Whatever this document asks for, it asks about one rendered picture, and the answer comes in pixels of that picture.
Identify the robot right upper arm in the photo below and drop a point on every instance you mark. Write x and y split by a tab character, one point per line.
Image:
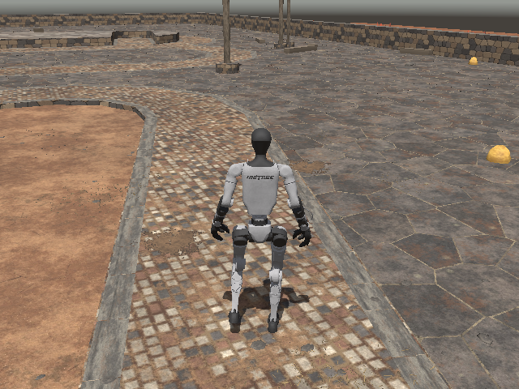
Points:
290	185

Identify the right robot forearm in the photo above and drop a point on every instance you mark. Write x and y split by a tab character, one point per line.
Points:
300	216

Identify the left robot hand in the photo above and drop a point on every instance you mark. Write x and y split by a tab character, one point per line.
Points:
221	229

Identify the left robot thigh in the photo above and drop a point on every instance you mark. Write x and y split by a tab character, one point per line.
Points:
240	236

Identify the left robot forearm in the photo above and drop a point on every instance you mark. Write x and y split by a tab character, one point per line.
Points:
220	214

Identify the robot right foot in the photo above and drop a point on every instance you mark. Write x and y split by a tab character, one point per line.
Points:
272	326

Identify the right robot hand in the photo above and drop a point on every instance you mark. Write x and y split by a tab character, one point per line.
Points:
304	234

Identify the robot left upper arm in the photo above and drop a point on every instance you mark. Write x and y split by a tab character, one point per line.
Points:
230	183

